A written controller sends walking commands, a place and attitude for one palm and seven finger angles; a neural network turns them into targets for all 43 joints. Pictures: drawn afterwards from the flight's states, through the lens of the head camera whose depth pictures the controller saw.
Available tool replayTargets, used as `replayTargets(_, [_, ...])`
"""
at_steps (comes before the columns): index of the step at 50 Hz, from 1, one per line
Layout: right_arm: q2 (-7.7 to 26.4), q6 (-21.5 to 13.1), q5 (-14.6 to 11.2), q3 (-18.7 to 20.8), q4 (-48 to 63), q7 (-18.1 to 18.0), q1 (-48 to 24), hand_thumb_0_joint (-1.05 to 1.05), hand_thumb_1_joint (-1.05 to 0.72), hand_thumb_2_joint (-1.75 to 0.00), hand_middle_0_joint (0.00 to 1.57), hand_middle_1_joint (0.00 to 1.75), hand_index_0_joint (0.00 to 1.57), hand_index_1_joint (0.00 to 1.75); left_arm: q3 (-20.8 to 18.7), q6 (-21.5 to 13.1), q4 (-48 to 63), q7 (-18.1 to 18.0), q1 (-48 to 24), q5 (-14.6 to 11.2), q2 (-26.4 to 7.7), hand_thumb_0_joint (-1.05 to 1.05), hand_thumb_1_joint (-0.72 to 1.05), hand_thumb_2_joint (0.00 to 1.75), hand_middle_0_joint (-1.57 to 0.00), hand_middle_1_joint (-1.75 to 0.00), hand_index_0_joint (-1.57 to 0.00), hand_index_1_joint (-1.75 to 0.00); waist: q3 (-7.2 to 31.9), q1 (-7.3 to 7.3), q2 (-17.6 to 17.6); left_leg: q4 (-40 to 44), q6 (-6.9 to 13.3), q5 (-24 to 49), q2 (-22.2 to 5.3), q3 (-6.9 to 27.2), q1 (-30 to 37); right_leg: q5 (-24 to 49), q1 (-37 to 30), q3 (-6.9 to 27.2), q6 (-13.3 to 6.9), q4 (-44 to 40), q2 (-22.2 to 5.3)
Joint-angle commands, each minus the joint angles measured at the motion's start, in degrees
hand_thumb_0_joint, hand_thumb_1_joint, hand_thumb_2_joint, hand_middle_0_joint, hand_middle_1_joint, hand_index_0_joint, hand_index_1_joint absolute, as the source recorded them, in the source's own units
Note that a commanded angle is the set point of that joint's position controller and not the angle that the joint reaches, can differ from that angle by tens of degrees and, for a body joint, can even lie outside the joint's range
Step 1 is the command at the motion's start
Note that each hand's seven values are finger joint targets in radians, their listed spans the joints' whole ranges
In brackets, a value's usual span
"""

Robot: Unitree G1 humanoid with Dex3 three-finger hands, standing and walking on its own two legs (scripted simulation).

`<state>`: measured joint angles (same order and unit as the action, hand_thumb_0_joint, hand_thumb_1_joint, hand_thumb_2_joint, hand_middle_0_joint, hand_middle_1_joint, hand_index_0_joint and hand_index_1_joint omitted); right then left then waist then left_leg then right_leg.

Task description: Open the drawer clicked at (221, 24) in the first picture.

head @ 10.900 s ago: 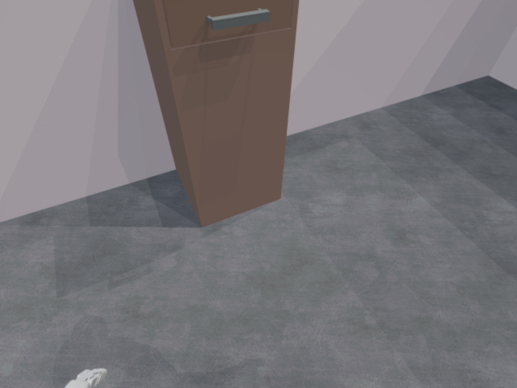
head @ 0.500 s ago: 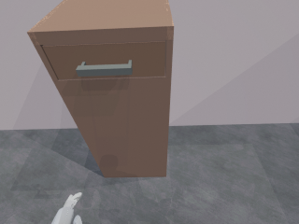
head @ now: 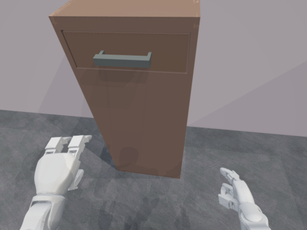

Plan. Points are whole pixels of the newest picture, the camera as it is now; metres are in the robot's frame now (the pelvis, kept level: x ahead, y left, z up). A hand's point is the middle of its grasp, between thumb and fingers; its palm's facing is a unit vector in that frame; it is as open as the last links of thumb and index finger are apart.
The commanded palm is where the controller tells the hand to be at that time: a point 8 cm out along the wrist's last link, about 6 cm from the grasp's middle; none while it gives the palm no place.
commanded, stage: raise the hand with hooked fingers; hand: left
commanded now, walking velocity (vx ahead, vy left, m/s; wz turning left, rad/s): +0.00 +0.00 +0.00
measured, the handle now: (123, 57) +0.55 +0.20 +0.17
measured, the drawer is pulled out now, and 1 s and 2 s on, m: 0.00 0.00 0.00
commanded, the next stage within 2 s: move the hooked fingers above the handle in 1.40 s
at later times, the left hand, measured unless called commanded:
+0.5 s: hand (62, 120) +0.28 +0.27 +0.17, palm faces +0.21 -0.07 -0.97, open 12.9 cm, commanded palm +0.24 +0.27 +0.22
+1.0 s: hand (45, 79) +0.32 +0.29 +0.25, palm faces +0.16 -0.02 -0.99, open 13.9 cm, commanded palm +0.26 +0.28 +0.30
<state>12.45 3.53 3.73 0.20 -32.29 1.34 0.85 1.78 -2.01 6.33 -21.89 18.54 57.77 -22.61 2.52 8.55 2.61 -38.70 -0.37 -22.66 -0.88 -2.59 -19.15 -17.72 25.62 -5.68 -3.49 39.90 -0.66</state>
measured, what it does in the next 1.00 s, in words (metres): stands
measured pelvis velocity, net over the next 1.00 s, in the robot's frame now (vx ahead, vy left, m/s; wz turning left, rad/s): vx -0.02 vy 0.04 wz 0.00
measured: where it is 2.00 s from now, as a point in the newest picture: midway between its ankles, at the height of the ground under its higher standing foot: outside the picture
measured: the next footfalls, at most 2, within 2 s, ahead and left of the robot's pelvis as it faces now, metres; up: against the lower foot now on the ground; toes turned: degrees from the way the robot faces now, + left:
none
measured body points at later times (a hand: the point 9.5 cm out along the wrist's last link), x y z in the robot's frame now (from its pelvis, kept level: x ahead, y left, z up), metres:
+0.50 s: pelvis +0.00 +0.03 +0.02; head +0.01 -0.01 +0.47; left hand +0.26 +0.27 +0.22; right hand +0.21 -0.20 -0.08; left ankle -0.03 +0.13 -0.72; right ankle +0.03 -0.08 -0.72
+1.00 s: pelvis -0.02 +0.04 +0.02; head -0.02 +0.00 +0.47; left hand +0.30 +0.28 +0.30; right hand +0.20 -0.17 -0.08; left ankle -0.03 +0.13 -0.72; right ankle +0.03 -0.08 -0.72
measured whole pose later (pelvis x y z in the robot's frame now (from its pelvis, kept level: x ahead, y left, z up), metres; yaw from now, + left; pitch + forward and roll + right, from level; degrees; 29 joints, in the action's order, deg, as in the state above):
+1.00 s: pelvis -0.02 +0.04 +0.02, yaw +0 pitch -2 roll +1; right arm 16.3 6.4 -2.6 -2.7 -34.6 1.8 6.1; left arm -0.9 8.6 3.8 15.6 -21.8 46.1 -37.0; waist -1.1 5.4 5.8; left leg -21.9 2.8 -13.2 2.7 -3.8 -6.6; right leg -8.3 13.3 -4.0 -0.1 23.9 -3.0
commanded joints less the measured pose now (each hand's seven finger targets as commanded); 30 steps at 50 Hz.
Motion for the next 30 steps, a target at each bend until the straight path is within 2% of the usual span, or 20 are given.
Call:
replayTargets(1, [5.73,-1.05,-1.29,1.37,7.61,-1.48,-5.28,0.00,-0.90,-0.90,0.20,0.30,0.20,0.30,-4.23,5.12,9.20,3.15,-9.20,-1.84,-8.84,0.00,0.11,0.56,-0.26,-0.81,-0.26,-0.81,9.06,-3.59,-4.14,8.15,2.43,14.51,3.68,1.33,-0.22,11.57,-14.59,11.42,1.46,-11.71,-0.42])
replayTargets(3, [5.99,0.14,-2.07,0.85,8.13,-1.54,-6.05,0.00,-0.90,-0.90,0.20,0.30,0.20,0.30,-6.08,8.31,9.48,6.85,-7.44,-2.66,-11.33,0.00,0.06,0.54,-0.26,-0.84,-0.26,-0.84,8.10,-2.16,-6.88,10.80,2.25,17.23,3.14,1.03,-1.10,15.75,-19.45,11.04,1.74,-11.79,-0.52])
replayTargets(4, [6.01,0.40,-2.47,0.51,8.60,-1.48,-6.42,0.00,-0.90,-0.90,0.20,0.30,0.20,0.30,-6.28,9.40,10.09,8.60,-5.77,-3.34,-11.59,0.00,0.04,0.53,-0.26,-0.86,-0.26,-0.86,8.79,-1.48,-6.77,11.84,2.18,18.61,2.96,0.84,-0.88,18.13,-22.14,10.55,1.95,-11.40,-0.69])
replayTargets(5, [6.26,0.62,-2.92,0.23,8.95,-1.39,-7.19,0.00,-0.90,-0.90,0.20,0.30,0.20,0.30,-8.25,10.01,10.30,10.13,-3.79,-4.18,-13.01,0.00,0.01,0.52,-0.26,-0.87,-0.26,-0.87,9.01,-0.89,-6.74,12.62,1.93,20.32,2.69,0.89,-0.52,20.55,-24.52,10.82,1.85,-11.18,-0.50])
replayTargets(6, [6.03,0.83,-3.16,-0.15,9.02,-1.22,-6.77,0.00,-0.90,-0.90,0.20,0.30,0.20,0.30,-7.12,10.28,12.10,11.63,-3.36,-4.95,-11.97,0.00,-0.01,0.51,-0.27,-0.88,-0.27,-0.88,9.28,-0.94,-5.82,13.39,1.93,21.94,2.62,0.61,-0.06,23.01,-26.41,9.84,2.06,-10.90,-0.78])
replayTargets(7, [6.17,0.98,-3.41,-0.06,8.96,-1.17,-6.43,0.00,-0.90,-0.90,0.20,0.30,0.20,0.30,-7.99,10.19,13.52,12.73,-3.65,-5.58,-12.71,0.00,-0.03,0.50,-0.27,-0.90,-0.27,-0.90,8.73,-1.01,-6.18,14.10,1.94,23.16,2.28,0.57,0.53,24.09,-26.79,9.22,2.09,-11.20,-0.62])
replayTargets(9, [6.77,1.10,-3.39,0.16,9.40,-1.11,-6.23,0.00,-0.90,-0.90,0.20,0.30,0.20,0.30,-9.43,9.54,18.08,13.87,-5.94,-6.19,-14.15,0.00,-0.08,0.48,-0.27,-0.93,-0.27,-0.93,10.29,-0.99,-4.71,14.96,2.10,24.75,1.89,0.62,2.05,25.69,-28.38,8.51,2.26,-11.78,-0.80])
replayTargets(10, [7.09,1.09,-3.50,0.09,9.59,-1.13,-6.82,0.00,-0.90,-0.90,0.20,0.30,0.20,0.30,-10.77,9.25,19.80,13.84,-7.36,-6.18,-15.39,0.00,-0.10,0.47,-0.27,-0.94,-0.27,-0.94,10.89,-0.86,-4.18,15.35,2.04,24.63,1.73,0.93,2.57,24.49,-28.65,9.06,2.13,-12.35,-0.62])
replayTargets(13, [7.23,0.13,-3.43,0.78,8.40,-1.22,-4.83,0.00,-0.90,-0.90,0.20,0.30,0.20,0.30,-10.60,6.77,22.17,13.11,-13.59,-6.07,-15.43,0.00,-0.17,0.44,-0.28,-0.99,-0.28,-0.99,9.74,-1.52,-1.99,16.42,2.20,24.40,1.83,1.37,5.09,21.47,-26.11,7.82,1.82,-13.86,-0.54])
replayTargets(15, [7.23,-0.78,-3.74,0.95,7.79,-1.37,-5.11,0.00,-0.90,-0.90,0.20,0.30,0.20,0.30,-11.41,5.54,21.73,12.62,-17.03,-6.24,-16.50,0.00,-0.22,0.42,-0.28,-1.02,-0.28,-1.02,8.65,-1.72,-2.03,16.75,2.28,23.29,1.96,1.72,6.00,18.92,-24.99,8.07,1.66,-14.94,-0.25])
replayTargets(18, [7.46,-1.23,-4.18,1.62,5.77,-1.57,-4.14,0.00,-0.90,-0.90,0.20,0.30,0.20,0.30,-9.62,4.80,19.71,12.96,-24.43,-6.21,-16.15,0.00,-0.29,0.39,-0.29,-1.07,-0.29,-1.07,7.64,-2.83,0.33,17.57,1.92,23.14,2.19,1.95,8.31,16.37,-22.58,6.16,1.37,-15.69,-0.37])
replayTargets(20, [7.54,-1.71,-4.93,1.56,5.63,-1.76,-5.22,0.00,-0.90,-0.90,0.20,0.30,0.20,0.30,-9.07,5.62,18.77,13.89,-29.32,-6.70,-16.87,0.00,-0.34,0.37,-0.29,-1.10,-0.29,-1.10,7.87,-3.19,1.65,18.15,1.75,21.85,2.11,2.32,9.49,13.94,-22.08,6.02,1.31,-16.40,-0.14])
replayTargets(21, [7.66,-1.77,-4.74,1.58,4.87,-1.85,-4.37,0.00,-0.90,-0.90,0.20,0.30,0.20,0.30,-8.34,6.00,17.62,14.53,-31.62,-6.61,-17.07,0.00,-0.36,0.36,-0.29,-1.11,-0.29,-1.11,8.94,-3.18,1.37,18.39,1.67,22.80,2.30,2.38,9.80,14.47,-23.11,5.36,1.31,-16.19,-0.44])
replayTargets(22, [7.89,-1.64,-4.88,1.80,4.53,-1.95,-4.54,0.00,-0.90,-0.90,0.20,0.30,0.20,0.30,-8.63,6.31,17.52,15.20,-33.39,-6.80,-18.30,0.00,-0.38,0.35,-0.29,-1.12,-0.29,-1.12,8.68,-3.24,2.70,18.93,1.44,23.48,2.27,2.46,10.18,15.20,-23.42,5.27,1.22,-16.57,-0.45])
replayTargets(25, [8.16,-1.67,-5.29,1.21,5.43,-1.80,-6.51,0.00,-0.90,-0.90,0.20,0.30,0.20,0.30,-10.55,8.53,16.21,17.91,-36.51,-7.40,-21.20,0.00,-0.45,0.32,-0.30,-1.17,-0.30,-1.17,10.58,-2.25,1.63,19.57,1.29,25.58,2.26,3.02,10.37,17.56,-26.27,5.48,1.06,-16.28,-0.10])
replayTargets(26, [8.06,-1.36,-5.07,0.97,4.82,-1.74,-5.94,0.00,-0.90,-0.90,0.20,0.30,0.20,0.30,-9.20,9.25,14.51,19.21,-38.22,-7.47,-20.63,0.00,-0.48,0.31,-0.30,-1.18,-0.30,-1.18,10.42,-2.46,0.45,19.93,1.23,26.10,2.46,2.59,9.85,18.11,-27.21,4.93,1.23,-16.20,-0.51])
replayTargets(27, [8.30,-0.89,-5.25,1.07,4.60,-1.81,-5.80,0.00,-0.90,-0.90,0.20,0.30,0.20,0.30,-9.47,10.06,12.55,20.52,-38.91,-8.02,-21.28,0.00,-0.50,0.30,-0.30,-1.20,-0.30,-1.20,7.98,-2.67,-0.27,20.54,1.18,25.74,2.20,2.44,9.47,17.89,-26.35,4.73,1.32,-16.86,-0.28])
replayTargets(29, [8.72,-0.39,-5.47,0.56,5.12,-1.62,-6.34,0.00,-0.90,-0.90,0.20,0.30,0.20,0.30,-9.50,11.37,11.00,23.09,-42.03,-8.66,-22.32,0.00,-0.50,0.30,-0.30,-1.20,-0.30,-1.20,6.73,-2.63,-1.00,21.30,1.09,24.90,2.03,2.42,8.57,17.05,-26.13,4.46,1.38,-17.12,-0.18])
replayTargets(30, [8.69,-0.45,-5.93,0.38,5.90,-1.40,-7.53,0.00,-0.90,-0.90,0.20,0.30,0.20,0.30,-10.87,12.08,11.05,24.35,-42.92,-8.92,-23.44,0.00,-0.50,0.30,-0.30,-1.20,-0.30,-1.20,7.48,-2.38,-0.75,21.15,1.09,24.87,1.81,2.69,8.69,16.87,-26.53,4.99,1.18,-16.97,0.32])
